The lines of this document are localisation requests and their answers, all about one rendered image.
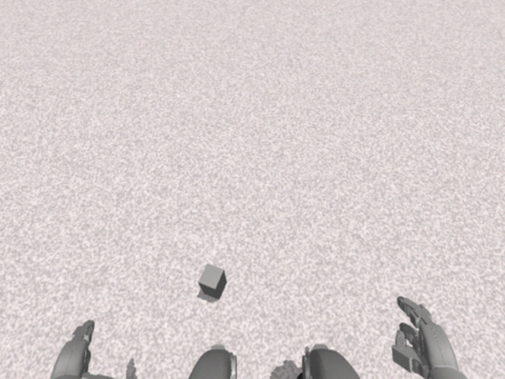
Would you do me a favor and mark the left robot hand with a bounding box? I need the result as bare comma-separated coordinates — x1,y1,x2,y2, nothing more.
50,320,114,379

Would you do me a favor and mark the right robot hand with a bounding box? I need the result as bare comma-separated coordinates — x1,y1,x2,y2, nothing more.
391,296,459,379

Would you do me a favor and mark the carton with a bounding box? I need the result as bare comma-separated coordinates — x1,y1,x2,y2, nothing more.
198,264,227,300

